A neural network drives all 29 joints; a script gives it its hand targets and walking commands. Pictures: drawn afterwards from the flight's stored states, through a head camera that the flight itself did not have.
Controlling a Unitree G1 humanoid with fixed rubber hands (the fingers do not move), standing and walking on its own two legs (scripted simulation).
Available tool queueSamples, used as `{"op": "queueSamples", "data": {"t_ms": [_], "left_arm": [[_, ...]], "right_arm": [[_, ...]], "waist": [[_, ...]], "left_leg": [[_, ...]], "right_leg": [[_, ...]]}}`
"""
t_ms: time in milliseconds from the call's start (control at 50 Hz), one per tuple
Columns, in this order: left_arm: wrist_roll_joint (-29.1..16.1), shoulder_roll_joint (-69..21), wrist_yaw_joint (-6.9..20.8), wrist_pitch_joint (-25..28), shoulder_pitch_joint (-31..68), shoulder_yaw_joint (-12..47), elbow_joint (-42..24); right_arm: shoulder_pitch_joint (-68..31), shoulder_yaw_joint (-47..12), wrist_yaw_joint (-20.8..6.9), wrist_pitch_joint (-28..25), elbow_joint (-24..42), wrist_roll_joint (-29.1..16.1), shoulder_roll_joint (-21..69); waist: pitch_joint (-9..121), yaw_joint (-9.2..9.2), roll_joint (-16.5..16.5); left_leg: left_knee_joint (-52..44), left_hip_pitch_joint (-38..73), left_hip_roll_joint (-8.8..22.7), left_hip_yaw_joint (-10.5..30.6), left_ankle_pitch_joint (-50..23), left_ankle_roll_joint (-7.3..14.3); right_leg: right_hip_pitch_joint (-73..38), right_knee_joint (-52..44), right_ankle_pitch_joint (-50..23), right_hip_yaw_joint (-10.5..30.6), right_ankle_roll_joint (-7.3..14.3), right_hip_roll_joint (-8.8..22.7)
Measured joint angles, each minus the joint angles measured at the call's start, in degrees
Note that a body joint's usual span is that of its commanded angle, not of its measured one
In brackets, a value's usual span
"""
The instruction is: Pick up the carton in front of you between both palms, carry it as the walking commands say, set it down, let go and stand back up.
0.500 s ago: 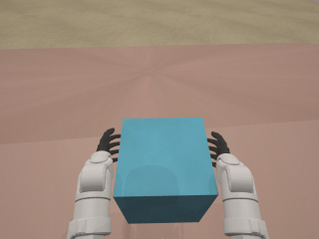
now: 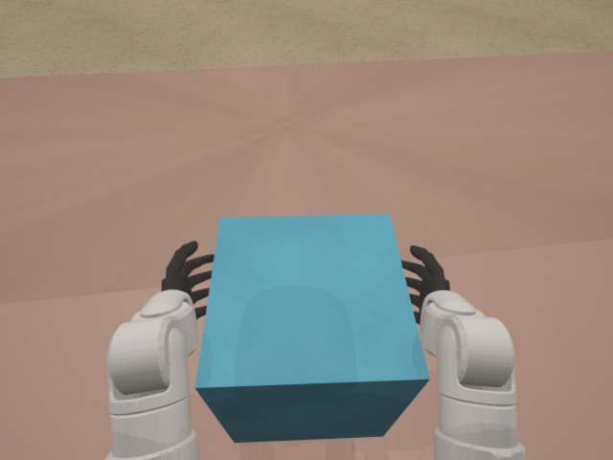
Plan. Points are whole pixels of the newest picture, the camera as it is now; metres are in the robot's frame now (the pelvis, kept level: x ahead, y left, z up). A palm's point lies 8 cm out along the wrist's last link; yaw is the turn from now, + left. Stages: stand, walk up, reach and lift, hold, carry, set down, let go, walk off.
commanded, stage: carry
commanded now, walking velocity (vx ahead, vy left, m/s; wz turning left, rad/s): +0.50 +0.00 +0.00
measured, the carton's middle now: (307, 334) +0.27 +0.01 +0.02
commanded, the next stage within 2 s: none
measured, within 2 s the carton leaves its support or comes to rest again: neither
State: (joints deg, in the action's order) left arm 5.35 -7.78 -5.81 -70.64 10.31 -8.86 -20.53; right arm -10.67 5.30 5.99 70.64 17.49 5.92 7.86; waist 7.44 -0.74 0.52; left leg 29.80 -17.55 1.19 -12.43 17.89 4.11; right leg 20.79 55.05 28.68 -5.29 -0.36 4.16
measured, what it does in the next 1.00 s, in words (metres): walks ahead: right foot, then left foot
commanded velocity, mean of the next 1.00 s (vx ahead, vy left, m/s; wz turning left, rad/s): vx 0.22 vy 0.00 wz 0.00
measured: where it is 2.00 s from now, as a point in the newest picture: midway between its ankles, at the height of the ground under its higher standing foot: (307, 355)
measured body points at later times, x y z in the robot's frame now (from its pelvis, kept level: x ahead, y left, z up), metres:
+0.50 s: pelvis +0.32 -0.03 +0.01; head +0.35 -0.04 +0.46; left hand +0.58 +0.15 +0.06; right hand +0.61 -0.15 +0.05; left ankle +0.29 +0.10 -0.66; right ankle +0.33 -0.09 -0.73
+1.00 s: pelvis +0.55 +0.01 +0.00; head +0.57 +0.02 +0.45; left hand +0.88 +0.17 +0.10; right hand +0.88 -0.13 +0.09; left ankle +0.59 +0.09 -0.73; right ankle +0.47 -0.10 -0.73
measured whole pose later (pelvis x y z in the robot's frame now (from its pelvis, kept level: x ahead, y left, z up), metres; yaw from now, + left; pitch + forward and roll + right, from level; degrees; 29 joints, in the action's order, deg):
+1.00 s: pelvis +0.55 +0.01 +0.00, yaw +2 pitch +4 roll +1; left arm 5.9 -4.6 -5.6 -69.9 25.3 -9.8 -9.7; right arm -23.0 9.0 6.9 70.9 10.5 5.5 5.0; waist 2.3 0.3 1.3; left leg 30.9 -21.3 1.6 -13.9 13.2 4.3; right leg 10.5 31.0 23.6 -5.9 -0.7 3.1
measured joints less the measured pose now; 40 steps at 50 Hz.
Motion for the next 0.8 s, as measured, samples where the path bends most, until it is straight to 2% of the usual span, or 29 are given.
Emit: {"op": "queueSamples", "data": {"t_ms": [40, 80, 160, 240, 280, 300, 340, 380, 420, 500, 580, 640, 700, 740, 760, 780, 800], "left_arm": [[-0.15, -0.10, 0.06, -0.32, 0.76, 0.03, 0.95], [-0.05, -0.20, 0.24, -0.16, 1.34, 0.35, 1.67], [0.71, -0.23, 0.82, 0.89, 1.29, 1.37, 1.70], [1.25, -0.09, 1.07, 1.58, 0.33, 1.99, 1.21], [1.39, -0.12, 1.14, 1.81, 0.44, 2.27, 1.91], [1.56, -0.16, 1.17, 2.48, 0.58, 2.63, 3.10], [1.91, -0.20, 1.21, 3.46, 0.98, 2.86, 5.61], [1.85, -0.14, 1.18, 3.68, 0.38, 2.83, 6.50], [1.55, 0.02, 1.09, 3.85, -0.80, 2.83, 6.05], [0.82, 0.25, 0.93, 4.79, -2.64, 2.74, 3.94], [0.19, 0.30, 0.94, 5.58, -3.15, 2.76, 1.65], [-0.01, 0.25, 0.96, 5.14, -2.57, 3.12, -0.27], [0.07, 0.13, 0.98, 3.90, -1.42, 3.04, -2.10], [0.11, 0.19, 1.02, 3.01, 0.41, 1.82, -2.20], [0.16, 0.37, 1.02, 2.52, 1.69, 1.09, -1.80], [0.24, 0.57, 1.02, 2.03, 2.76, 0.54, -1.32], [0.32, 0.69, 1.01, 1.53, 3.64, 0.15, -0.80]], "right_arm": [[0.18, 0.38, 0.14, 0.83, 0.58, 0.23, -0.01], [0.27, 0.91, 0.19, 1.28, 1.26, 0.37, -0.03], [0.49, 1.59, 0.14, 0.87, 2.20, 0.15, -0.06], [0.76, 1.48, -0.02, 0.16, 1.98, -0.07, -0.10], [1.24, 1.61, -0.13, -0.09, 1.87, 0.02, -0.19], [1.27, 2.00, -0.27, -0.46, 1.26, 0.03, -0.39], [1.28, 2.62, -0.43, -1.12, -0.50, 0.08, -0.57], [1.76, 2.69, -0.40, -1.38, -1.44, 0.39, -0.17], [2.34, 1.79, -0.45, -1.59, -1.66, 0.58, -0.30], [3.32, 0.18, -0.49, -2.86, -0.88, 0.63, -0.40], [4.08, -0.79, -0.50, -3.87, 1.38, 0.76, -0.45], [4.27, -0.71, -0.30, -3.45, 4.11, 0.48, -0.47], [3.19, -0.25, -0.11, -2.07, 6.19, 0.18, -0.41], [1.22, -0.05, -0.07, -1.77, 5.40, 0.27, -0.20], [-0.27, 0.30, -0.06, -1.69, 4.36, 0.36, 0.00], [-1.58, 0.76, -0.02, -1.48, 3.37, 0.39, 0.22], [-2.57, 1.25, 0.06, -1.13, 2.63, 0.38, 0.42]], "waist": [[-0.18, 0.56, -1.11], [-0.55, 1.29, -1.82], [-1.18, 2.41, -1.91], [-1.94, 2.64, -1.85], [-2.33, 2.42, -1.69], [-2.57, 1.83, -2.52], [-3.50, 0.80, -2.57], [-4.64, 0.19, -1.75], [-5.45, -0.37, -1.12], [-5.84, -1.14, -0.10], [-5.36, -0.74, -0.03], [-5.02, -0.03, -0.36], [-4.61, 0.35, -0.71], [-4.37, 0.69, 0.98], [-4.71, 0.91, 1.93], [-5.03, 1.06, 2.35], [-5.31, 1.14, 2.43]], "left_leg": [[-3.58, 3.28, 0.16, 0.42, -0.14, -1.28], [-7.21, 6.88, 0.23, 0.96, -0.05, -1.44], [-12.03, 13.94, 0.45, 1.84, 1.83, -2.39], [-11.72, 20.51, 1.50, 2.28, 7.14, -4.50], [-3.96, 21.09, 2.88, 2.07, 11.80, -5.31], [3.89, 18.89, 4.55, 2.39, 11.00, -5.26], [23.88, 10.16, 4.14, 7.23, 9.47, -4.73], [36.54, 1.42, 2.88, 9.41, 6.59, -3.66], [38.72, -5.43, 2.91, 9.22, 2.95, -3.16], [29.21, -13.84, 3.64, 7.71, -0.67, -3.66], [15.03, -16.46, 3.29, 5.81, -5.23, -4.21], [6.29, -15.49, 2.21, 3.60, -11.75, -4.03], [-3.06, -10.47, 0.96, 0.31, -21.23, -3.85], [-2.55, -8.05, -0.03, -1.16, -14.93, 0.17], [-0.82, -8.13, -0.35, -1.63, -12.06, 1.32], [0.09, -8.03, -0.37, -1.86, -10.39, 1.85], [0.06, -7.62, -0.17, -1.92, -10.46, 0.98]], "right_leg": [[5.09, 2.84, -2.33, -0.50, 0.59, -0.44], [8.90, 0.03, -6.14, -1.13, 0.55, -0.48], [13.32, -11.95, -14.60, -2.51, 0.36, -0.40], [12.10, -23.54, -23.06, -6.35, 1.68, -1.73], [8.30, -27.00, -24.74, -8.58, 2.89, -2.75], [8.12, -24.47, -24.90, -9.29, 4.47, -3.21], [7.38, -20.99, -20.05, -9.82, 6.54, -3.23], [4.36, -23.21, -18.01, -9.83, 6.49, -3.12], [0.89, -27.13, -18.10, -9.63, 5.88, -3.19], [-5.70, -33.77, -17.48, -8.52, 5.33, -2.98], [-11.47, -36.55, -14.86, -7.55, 3.88, -2.40], [-15.41, -35.86, -11.08, -7.39, 2.43, -2.13], [-18.04, -30.29, -4.77, -7.08, 0.81, -1.80], [-16.39, -21.76, -1.47, -5.93, -0.26, 0.01], [-14.18, -16.53, -0.55, -3.98, -0.71, 0.41], [-11.87, -12.43, 1.11, -2.04, -0.94, 0.06], [-9.97, -10.49, 2.69, -0.65, -0.86, -0.52]]}}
